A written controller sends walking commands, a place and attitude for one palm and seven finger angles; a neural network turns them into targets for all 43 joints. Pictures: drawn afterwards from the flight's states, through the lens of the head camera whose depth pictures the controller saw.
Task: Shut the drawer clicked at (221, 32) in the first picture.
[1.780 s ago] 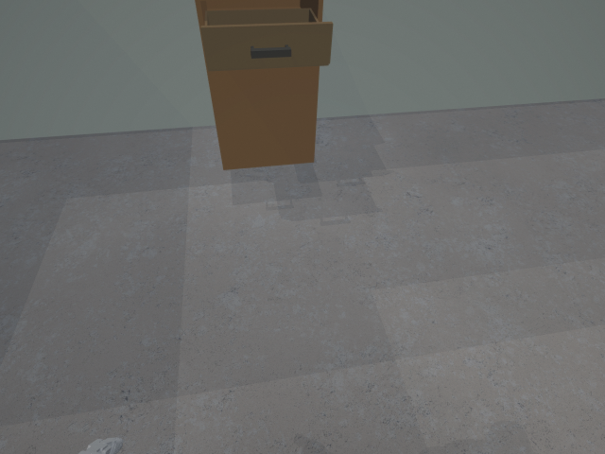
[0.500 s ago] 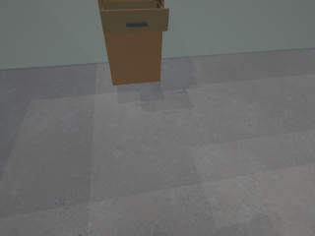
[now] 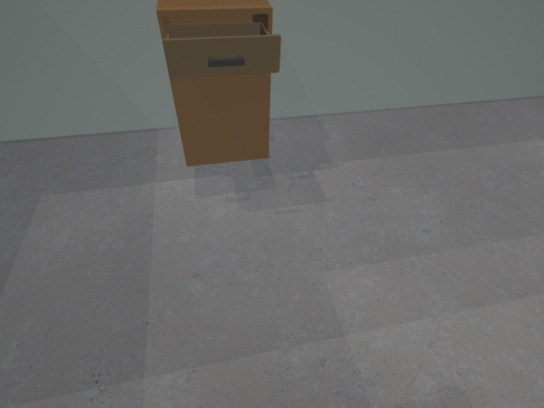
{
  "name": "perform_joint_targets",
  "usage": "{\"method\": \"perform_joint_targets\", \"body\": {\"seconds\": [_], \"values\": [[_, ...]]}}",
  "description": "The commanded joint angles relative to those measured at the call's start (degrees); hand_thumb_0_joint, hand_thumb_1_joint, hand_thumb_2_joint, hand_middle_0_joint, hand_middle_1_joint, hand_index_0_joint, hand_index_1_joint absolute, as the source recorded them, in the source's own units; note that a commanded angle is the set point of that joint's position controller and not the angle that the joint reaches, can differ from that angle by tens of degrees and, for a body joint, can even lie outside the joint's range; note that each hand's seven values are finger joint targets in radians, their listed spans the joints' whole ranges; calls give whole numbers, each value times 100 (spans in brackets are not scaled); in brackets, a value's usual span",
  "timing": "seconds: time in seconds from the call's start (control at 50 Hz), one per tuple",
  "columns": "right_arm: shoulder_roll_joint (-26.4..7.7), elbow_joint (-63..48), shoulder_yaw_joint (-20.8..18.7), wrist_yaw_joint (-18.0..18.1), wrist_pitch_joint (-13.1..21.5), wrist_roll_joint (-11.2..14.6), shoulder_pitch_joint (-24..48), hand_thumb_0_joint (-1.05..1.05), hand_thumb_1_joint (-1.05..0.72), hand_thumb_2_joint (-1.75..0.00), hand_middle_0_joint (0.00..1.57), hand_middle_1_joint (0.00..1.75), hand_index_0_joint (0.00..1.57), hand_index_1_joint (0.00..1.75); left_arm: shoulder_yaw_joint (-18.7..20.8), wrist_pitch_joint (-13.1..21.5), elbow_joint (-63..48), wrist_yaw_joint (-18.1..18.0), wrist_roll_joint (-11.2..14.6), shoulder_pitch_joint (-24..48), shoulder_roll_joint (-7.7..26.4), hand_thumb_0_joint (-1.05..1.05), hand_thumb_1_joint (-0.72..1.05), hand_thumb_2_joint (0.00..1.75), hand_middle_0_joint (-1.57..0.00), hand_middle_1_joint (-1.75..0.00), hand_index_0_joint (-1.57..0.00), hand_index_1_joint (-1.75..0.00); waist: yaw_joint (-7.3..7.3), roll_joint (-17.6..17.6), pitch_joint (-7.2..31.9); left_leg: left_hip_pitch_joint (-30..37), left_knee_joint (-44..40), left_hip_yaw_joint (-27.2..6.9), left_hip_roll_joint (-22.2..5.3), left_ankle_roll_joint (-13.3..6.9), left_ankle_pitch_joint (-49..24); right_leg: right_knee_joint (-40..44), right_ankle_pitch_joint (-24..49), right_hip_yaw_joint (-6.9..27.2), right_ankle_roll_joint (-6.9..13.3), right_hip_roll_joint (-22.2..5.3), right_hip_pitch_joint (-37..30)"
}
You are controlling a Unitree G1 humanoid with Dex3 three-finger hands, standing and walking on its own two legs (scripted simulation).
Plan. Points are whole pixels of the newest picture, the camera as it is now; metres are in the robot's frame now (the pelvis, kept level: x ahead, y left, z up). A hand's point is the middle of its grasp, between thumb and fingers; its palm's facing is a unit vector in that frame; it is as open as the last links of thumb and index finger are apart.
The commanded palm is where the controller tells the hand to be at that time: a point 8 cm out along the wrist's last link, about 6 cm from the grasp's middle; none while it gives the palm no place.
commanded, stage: walk to a spot facing it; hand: left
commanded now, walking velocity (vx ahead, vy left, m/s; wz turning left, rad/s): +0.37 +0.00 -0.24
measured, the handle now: (225, 59) +1.32 +0.28 -0.03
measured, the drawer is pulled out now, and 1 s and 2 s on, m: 0.28 0.28 0.28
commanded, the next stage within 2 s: turn to face it in 1.58 s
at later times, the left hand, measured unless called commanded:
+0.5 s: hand out of the picture +0.06 +0.18 -0.19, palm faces -0.01 -0.99 -0.14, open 7.4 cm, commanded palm none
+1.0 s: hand (240, 228) +0.57 +0.12 -0.16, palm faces -0.30 -0.94 -0.18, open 7.4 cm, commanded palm none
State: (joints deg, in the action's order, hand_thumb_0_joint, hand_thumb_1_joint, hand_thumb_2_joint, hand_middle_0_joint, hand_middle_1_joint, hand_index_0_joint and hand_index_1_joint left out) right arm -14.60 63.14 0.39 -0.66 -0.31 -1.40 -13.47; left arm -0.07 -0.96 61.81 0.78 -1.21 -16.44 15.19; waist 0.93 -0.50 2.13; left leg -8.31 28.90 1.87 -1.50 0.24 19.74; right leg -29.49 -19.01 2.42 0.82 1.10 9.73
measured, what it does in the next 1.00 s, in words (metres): walks ahead: left foot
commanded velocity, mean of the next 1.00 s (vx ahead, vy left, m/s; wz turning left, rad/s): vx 0.37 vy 0.00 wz -0.19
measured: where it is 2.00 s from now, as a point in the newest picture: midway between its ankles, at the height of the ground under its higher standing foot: (302, 285)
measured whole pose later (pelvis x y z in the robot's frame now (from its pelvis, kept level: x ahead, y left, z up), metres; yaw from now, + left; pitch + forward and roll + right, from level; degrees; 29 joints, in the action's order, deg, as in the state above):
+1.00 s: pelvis +0.41 -0.01 -0.01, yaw -14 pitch +0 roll +1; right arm -8.5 65.0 -2.2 0.2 3.7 -1.7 -26.6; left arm 2.9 0.7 55.3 1.6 -1.8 -6.4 9.6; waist -4.1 -0.3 -3.1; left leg 0.7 23.7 15.0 -3.3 1.3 23.6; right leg -33.8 -11.9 -6.7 1.5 -4.1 24.8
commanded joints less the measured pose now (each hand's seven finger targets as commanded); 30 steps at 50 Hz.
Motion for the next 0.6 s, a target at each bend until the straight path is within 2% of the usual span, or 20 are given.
{"method": "perform_joint_targets", "body": {"seconds": [0.0,0.06,0.12,0.14,0.16,0.18,0.2,0.22,0.26,0.32,0.36,0.4,0.42,0.44,0.46,0.48,0.5,0.52,0.54,0.58], "values": [[-925,-273,-262,113,235,34,-291,0,-90,-90,20,30,20,30,236,204,-314,5,-2,-245,585,0,90,90,-20,-30,-20,-30,-78,372,-791,-241,-568,-892,-879,-538,654,-56,-489,424,345,-260,900],[-893,-227,-327,149,302,46,-591,0,-90,-90,20,30,20,30,258,285,-334,1,-3,-401,336,0,90,90,-20,-30,-20,-30,-103,765,-889,-33,-508,-1113,-1172,-711,67,-752,36,117,315,-73,1156],[-707,-186,-356,187,364,56,-703,0,-90,-90,20,30,20,30,319,393,-218,-33,-3,-796,233,0,90,90,-20,-30,-20,-30,38,551,-585,-107,512,-643,-1069,-637,-1533,-760,992,183,446,-162,542],[-537,-312,-335,182,390,86,-416,0,-90,-90,20,30,20,30,377,430,-32,-70,-21,-1326,397,0,90,90,-20,-30,-20,-30,294,-94,-412,-1044,1633,70,-633,-358,-1840,-282,1815,849,650,-549,-546],[-238,-599,-267,142,452,102,72,0,-90,-90,20,30,20,30,487,489,243,-152,-32,-2133,776,0,90,90,-20,-30,-20,-30,558,-1310,-277,-2694,3158,717,-108,-42,-664,543,3176,2436,1116,-1508,-1917],[-235,-888,-249,125,469,77,872,0,-90,-90,20,30,20,30,496,508,452,-209,2,-2792,895,0,90,90,-20,-30,-20,-30,895,-1464,-602,-3785,4129,433,33,31,1457,748,4803,3305,1517,-2034,-2415],[-233,-1016,-258,133,497,45,1205,0,-90,-90,20,30,20,30,457,505,518,-273,-27,-2964,764,0,90,90,-20,-30,-20,-30,962,-1250,-716,-4371,4489,71,-128,7,1491,574,5278,3287,1645,-2000,-2751],[-173,-1051,-277,101,505,7,1412,0,-90,-90,20,30,20,30,412,495,488,-326,-70,-2893,489,0,90,90,-20,-30,-20,-30,964,-715,-1038,-4684,4506,50,-291,-18,1317,549,4966,2831,1528,-1906,-2642],[-55,-1098,-305,38,410,38,1387,0,-90,-90,20,30,20,30,338,502,327,-366,-110,-2306,305,0,90,90,-20,-30,-20,-30,532,-404,-1231,-4458,4121,-116,-523,-2,1220,852,3492,2458,1263,-1809,-1855],[152,-1139,-296,-82,274,97,1168,0,-90,-90,20,30,20,30,295,527,82,-329,-107,-1344,222,0,90,90,-20,-30,-20,-30,-34,-552,-1460,-3069,2820,202,-469,67,243,1639,2312,1519,977,-1340,-87],[221,-1091,-266,-145,301,157,927,0,-90,-90,20,30,20,30,328,543,70,-290,-32,-1055,305,0,90,90,-20,-30,-20,-30,-233,-765,-1343,-1451,1868,588,-213,6,-753,1846,2478,881,701,-946,783],[113,-844,-346,-75,361,158,148,0,-90,-90,20,30,20,30,409,592,141,-279,8,-944,476,0,90,90,-20,-30,-20,-30,-572,-750,-874,-292,1339,899,180,-88,-1144,1053,3961,550,602,-791,549],[-6,-605,-392,-19,388,127,-642,0,-90,-90,20,30,20,30,450,599,134,-278,17,-879,524,0,90,90,-20,-30,-20,-30,-906,-679,-479,542,982,828,209,-143,-1500,181,4411,449,505,-755,537],[-299,-310,-468,48,388,94,-1516,0,-90,-90,20,30,20,30,461,601,134,-255,38,-930,447,0,90,90,-20,-30,-20,-30,-1197,-400,144,1283,800,502,20,-177,-1453,-1035,4067,403,403,-628,437],[-772,-149,-599,117,391,-4,-2130,0,-90,-90,20,30,20,30,463,571,131,-212,93,-1332,125,0,90,90,-20,-30,-20,-30,-1283,830,946,2219,555,-769,-913,-382,-1108,-2726,2102,37,256,-127,986],[-1176,-199,-668,124,413,-46,-2164,0,-90,-90,20,30,20,30,403,534,15,-152,154,-1701,-302,0,90,90,-20,-30,-20,-30,-945,2076,1186,2176,-877,-3253,-2418,-933,-603,-4637,-1191,-53,167,495,1873],[-1134,-371,-639,126,337,60,-1552,0,-90,-90,20,30,20,30,362,508,-133,-171,99,-1425,-251,0,90,90,-20,-30,-20,-30,-714,1161,612,1257,-1494,-3769,-2657,-1254,583,-5200,-1185,321,281,84,2047],[-844,-527,-586,141,353,33,-884,0,-90,-90,20,30,20,30,333,468,-176,-167,54,-1202,-354,0,90,90,-20,-30,-20,-30,-506,829,-116,431,-1822,-3331,-2557,-1257,1602,-5421,-789,115,269,-187,2351],[-440,-640,-504,158,391,27,-434,0,-90,-90,20,30,20,30,338,429,-213,-117,-1,-939,-412,0,90,90,-20,-30,-20,-30,-340,734,-714,-362,-1860,-2734,-2291,-1133,1655,-5388,-355,43,222,-438,2568],[17,-609,-347,155,486,-6,-271,0,-90,-90,20,30,20,30,362,306,-207,-38,-82,-928,-444,0,90,90,-20,-30,-20,-30,-48,604,-1119,-1373,-1856,-1558,-1811,-856,801,-4952,-4,4,169,-621,2158]]}}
